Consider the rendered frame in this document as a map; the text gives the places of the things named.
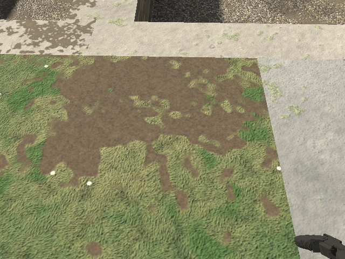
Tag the robot right hand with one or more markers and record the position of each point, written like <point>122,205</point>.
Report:
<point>326,245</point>

